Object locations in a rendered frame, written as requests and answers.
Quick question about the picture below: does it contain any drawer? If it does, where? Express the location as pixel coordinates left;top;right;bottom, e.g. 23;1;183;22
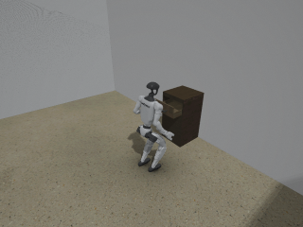
156;99;183;119

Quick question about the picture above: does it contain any humanoid robot head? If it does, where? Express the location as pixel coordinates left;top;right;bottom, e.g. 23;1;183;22
144;81;160;102

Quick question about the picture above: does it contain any robot right forearm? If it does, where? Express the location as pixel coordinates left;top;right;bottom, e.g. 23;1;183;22
156;121;169;136

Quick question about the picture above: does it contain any cabinet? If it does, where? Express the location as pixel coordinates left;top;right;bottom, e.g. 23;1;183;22
161;85;205;147

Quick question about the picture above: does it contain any robot left thigh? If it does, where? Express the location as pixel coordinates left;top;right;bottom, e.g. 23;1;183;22
136;125;154;146

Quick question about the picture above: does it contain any right robot upper arm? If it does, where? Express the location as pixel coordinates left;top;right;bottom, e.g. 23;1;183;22
152;102;163;127

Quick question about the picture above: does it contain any right robot hand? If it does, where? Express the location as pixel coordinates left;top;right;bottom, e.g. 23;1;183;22
166;131;174;141

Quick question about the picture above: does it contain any left robot upper arm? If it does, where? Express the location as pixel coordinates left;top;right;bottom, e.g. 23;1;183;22
133;96;145;114

